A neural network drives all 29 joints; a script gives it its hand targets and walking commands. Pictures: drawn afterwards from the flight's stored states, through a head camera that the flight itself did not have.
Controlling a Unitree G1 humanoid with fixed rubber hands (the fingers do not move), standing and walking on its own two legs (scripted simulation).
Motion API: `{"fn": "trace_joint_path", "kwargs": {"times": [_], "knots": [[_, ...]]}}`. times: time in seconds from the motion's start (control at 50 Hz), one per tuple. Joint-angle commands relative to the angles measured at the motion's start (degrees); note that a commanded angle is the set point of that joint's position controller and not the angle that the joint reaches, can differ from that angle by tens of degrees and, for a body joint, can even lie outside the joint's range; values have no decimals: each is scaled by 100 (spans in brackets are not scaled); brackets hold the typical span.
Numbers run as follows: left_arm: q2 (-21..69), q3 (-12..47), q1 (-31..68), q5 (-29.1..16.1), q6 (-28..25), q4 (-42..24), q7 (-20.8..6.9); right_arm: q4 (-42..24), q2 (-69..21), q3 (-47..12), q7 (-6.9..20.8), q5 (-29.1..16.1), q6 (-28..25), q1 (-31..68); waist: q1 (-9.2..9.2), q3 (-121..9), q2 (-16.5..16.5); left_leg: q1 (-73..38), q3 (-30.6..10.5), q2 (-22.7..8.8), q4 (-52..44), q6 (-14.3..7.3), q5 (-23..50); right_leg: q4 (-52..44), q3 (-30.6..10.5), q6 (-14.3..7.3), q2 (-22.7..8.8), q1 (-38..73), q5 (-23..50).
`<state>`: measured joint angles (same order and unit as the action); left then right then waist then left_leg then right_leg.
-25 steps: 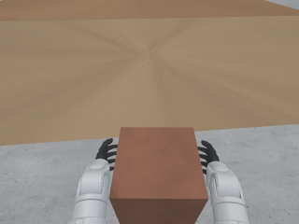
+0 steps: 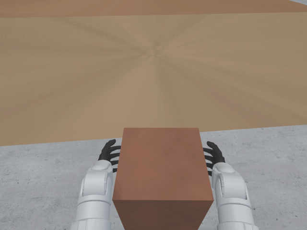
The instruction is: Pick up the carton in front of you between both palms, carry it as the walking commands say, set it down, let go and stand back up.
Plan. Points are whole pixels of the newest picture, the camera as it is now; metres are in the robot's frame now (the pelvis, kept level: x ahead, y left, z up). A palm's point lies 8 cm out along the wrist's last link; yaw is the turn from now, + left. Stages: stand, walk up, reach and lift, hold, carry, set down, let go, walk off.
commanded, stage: hold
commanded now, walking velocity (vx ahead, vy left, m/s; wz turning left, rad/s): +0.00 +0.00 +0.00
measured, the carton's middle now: (160, 181) +0.29 +0.00 -0.02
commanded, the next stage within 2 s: carry in 0.28 s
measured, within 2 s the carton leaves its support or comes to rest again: neither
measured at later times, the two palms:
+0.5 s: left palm (104, 155) +0.32 +0.16 +0.06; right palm (213, 156) +0.32 -0.14 +0.06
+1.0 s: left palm (116, 99) +0.54 +0.16 +0.08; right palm (200, 104) +0.52 -0.14 +0.08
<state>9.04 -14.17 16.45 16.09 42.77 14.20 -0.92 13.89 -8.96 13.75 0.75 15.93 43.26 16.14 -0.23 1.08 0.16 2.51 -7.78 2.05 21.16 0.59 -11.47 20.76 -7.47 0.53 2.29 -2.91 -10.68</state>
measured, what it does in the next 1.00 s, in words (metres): walks ahead: left foot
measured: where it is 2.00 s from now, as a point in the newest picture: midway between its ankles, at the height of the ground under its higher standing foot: (158, 159)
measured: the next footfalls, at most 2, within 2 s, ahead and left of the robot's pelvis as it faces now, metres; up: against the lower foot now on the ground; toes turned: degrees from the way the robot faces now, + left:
left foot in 0.84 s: +0.26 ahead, +0.09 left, +0.00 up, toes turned +8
right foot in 1.26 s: +0.62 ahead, -0.09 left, +0.00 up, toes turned -10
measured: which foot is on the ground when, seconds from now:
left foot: down 0.00-0.68, up 0.70-0.82, down 0.84-1.00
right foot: down 0.00-0.86, up 0.88-1.00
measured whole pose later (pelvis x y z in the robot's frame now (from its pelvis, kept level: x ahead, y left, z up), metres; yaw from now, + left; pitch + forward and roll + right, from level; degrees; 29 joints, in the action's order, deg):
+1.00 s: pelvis +0.27 +0.03 +0.00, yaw -2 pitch +6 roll -1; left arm 7.6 -7.2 9.5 5.1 70.5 -20.9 5.6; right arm -20.6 -7.6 5.4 -5.8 5.8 70.0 8.7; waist 1.5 -6.6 0.6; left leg 13.0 10.8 0.3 23.1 -3.6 -16.2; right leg 61.6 5.4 -0.6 -3.1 -26.0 -22.1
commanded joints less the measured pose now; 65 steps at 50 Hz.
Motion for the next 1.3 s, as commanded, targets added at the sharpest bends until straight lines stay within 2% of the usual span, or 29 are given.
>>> {"fn": "trace_joint_path", "kwargs": {"times": [0.0,0.24,0.26,0.32,0.4,0.48,0.52,0.56,0.6,0.62,0.64,0.66,0.68,0.7,0.74,0.76,0.8,0.82,0.84,0.86,0.88,0.94,0.98,1.14,1.2,1.22,1.24,1.26,1.28], "knots": [[5149,3165,2747,-1450,-129,-135,-1284,-211,-5181,-3167,1259,-1486,-156,2839,5,-1277,-10,-106,401,327,-339,41,817,-306,365,58,299,344,804],[5151,3223,2496,-1502,-103,-299,-1264,-395,-5141,-3224,1238,-1537,-136,2592,10,-1304,-1,-184,368,331,-353,63,1133,-313,346,66,312,412,1091],[5195,3347,2626,-1577,-78,-317,-1270,-412,-5171,-3308,1241,-1596,-123,2760,36,-1260,-47,525,205,-596,202,-60,327,259,239,-58,-653,-305,222],[5196,3600,2640,-1757,-12,-683,-1215,-773,-5193,-3586,1208,-1785,-58,2842,-14,-1152,-43,1349,-68,-515,12,-174,-3002,4,-104,-148,-605,-1093,-3106],[5101,4204,2611,-2168,309,-1428,-1054,-1469,-5094,-4167,1089,-2149,268,2798,-18,-1658,-174,1357,335,-516,549,-158,-1751,179,9,-264,-811,-1011,-2089],[4749,4613,2592,-2544,995,-2066,-889,-2079,-4741,-4559,948,-2534,941,2765,-17,-1491,-157,1604,294,-658,564,-260,-2117,342,-46,-366,-976,-1406,-2539],[4610,4728,2520,-2730,1375,-2273,-827,-2244,-4545,-4621,879,-2708,1310,2584,45,-1388,350,1083,-182,-1011,283,-462,-1851,1110,466,-221,-770,-2055,-1859],[4653,4871,2459,-2986,1714,-2579,-828,-2408,-4446,-4644,806,-2799,1606,2196,107,-1386,1251,219,-1068,-1568,-6,-891,-503,1834,1266,43,-336,-2880,-1421],[4822,4974,2425,-3279,1961,-2809,-875,-2772,-4528,-4705,733,-2886,1847,2137,59,-1427,972,259,-767,-1601,542,-924,1279,1063,1439,72,-274,-2422,-1419],[4941,4980,2269,-3331,2049,-2846,-880,-3041,-4612,-4782,718,-2978,1978,2123,13,-1737,559,476,72,-1271,1224,-674,1906,695,1379,11,-282,-1683,-1088],[4937,4924,2039,-3298,2114,-2909,-868,-3348,-4688,-4905,731,-3099,2097,2249,-81,-1990,-272,1349,930,-789,2474,-282,2665,443,826,-205,-501,-371,-177],[4874,4859,1737,-3176,2162,-2941,-831,-3583,-4765,-4989,766,-3224,2197,2293,-189,-2244,-1551,2917,1511,-444,3718,86,1653,388,-445,-650,-1388,1094,1554],[4833,4828,1565,-3089,2216,-3060,-794,-3645,-4869,-5006,809,-3291,2254,2193,-214,-1930,-2156,4592,1686,-53,3743,179,-1658,-16,-1387,-1109,-2067,2062,3150],[4969,4876,1694,-3113,2281,-3392,-764,-3734,-4913,-4998,842,-3345,2284,2330,-305,-1549,-1297,5090,1451,-309,3418,45,-2564,21,-1506,-1329,-2251,2270,3570],[5103,4953,1799,-3231,2391,-3900,-741,-3812,-4959,-4905,841,-3363,2350,2021,-315,-1508,-578,4735,1473,-425,2228,-44,-2368,17,-998,-1108,-2247,2170,3048],[5018,5005,1946,-3308,2438,-4116,-744,-3836,-4981,-4899,818,-3359,2373,1921,-264,-1597,-741,4073,1600,-309,1667,-64,-1579,1,-538,-864,-2040,1795,2900],[4809,5058,1920,-3460,2546,-4288,-773,-3861,-4898,-4810,743,-3268,2421,1585,44,-2217,-910,1272,2164,175,357,-125,-100,721,976,-314,-1445,419,3156],[4713,5082,1828,-3504,2599,-4307,-800,-3834,-4797,-4742,708,-3192,2448,1432,204,-2683,-650,-590,2278,177,374,-197,239,1442,1469,-116,-1246,-610,2815],[4538,5055,1926,-3509,2656,-4356,-836,-3816,-4709,-4689,681,-3108,2482,1281,417,-2841,244,-1594,699,-788,-198,-395,-1014,2840,1837,80,-881,-1764,1213],[4501,5089,2154,-3578,2734,-4415,-886,-3743,-4650,-4633,659,-3017,2499,1435,304,-2394,1800,-1879,-2208,-2298,-943,-1027,-79,4068,1725,232,-66,-3370,-1445],[4468,5064,2244,-3583,2794,-4244,-908,-3851,-4609,-4650,643,-3027,2559,1683,194,-2211,1149,-1838,-2384,-2598,-767,-1518,617,4780,959,-37,-397,-3878,-1818],[4621,4869,1917,-3467,2837,-3772,-899,-3945,-4794,-4796,682,-3247,2678,2019,186,-1881,49,-1369,-1003,-2284,-665,-1239,1706,4454,814,-209,-927,-4150,-1141],[4759,4771,1683,-3272,2801,-3573,-836,-3875,-4867,-4875,779,-3383,2716,2003,199,-1824,329,-1303,-259,-1999,-821,-949,2054,3578,1092,-129,-809,-3913,-833],[5029,4767,1442,-2847,2593,-3525,-656,-3666,-4888,-4916,1078,-3524,2610,1788,226,-1138,967,-439,1285,-1403,-889,-672,2908,1091,2116,-144,-289,-2694,633],[5080,4842,1490,-3002,2572,-3595,-713,-3762,-4886,-4895,1063,-3471,2585,1790,46,-1511,1009,-256,1824,-1306,193,-420,4291,686,2425,-296,20,-1125,817],[5073,4836,1468,-3033,2562,-3586,-738,-3782,-4860,-4886,1053,-3436,2584,1783,-73,-1855,878,45,2059,-1141,1056,-285,4096,596,2538,-321,106,-179,484],[5078,4845,1455,-3043,2564,-3583,-773,-3761,-4797,-4866,1042,-3387,2573,1812,-234,-2220,558,765,1995,-1025,2186,-166,2786,626,1862,-358,-460,849,-29],[5020,4794,1413,-3032,2537,-3451,-813,-3830,-4858,-4948,1031,-3394,2596,1872,-206,-2637,-858,2138,1884,-479,3960,47,985,-213,-1161,-1103,-2207,1690,-1478],[5153,4875,1403,-3121,2491,-3381,-847,-3870,-4884,-4958,1027,-3362,2570,1895,-146,-2650,-1499,3105,1193,-1,5137,17,-1406,-1002,-2641,-1584,-2723,1931,-1083]]}}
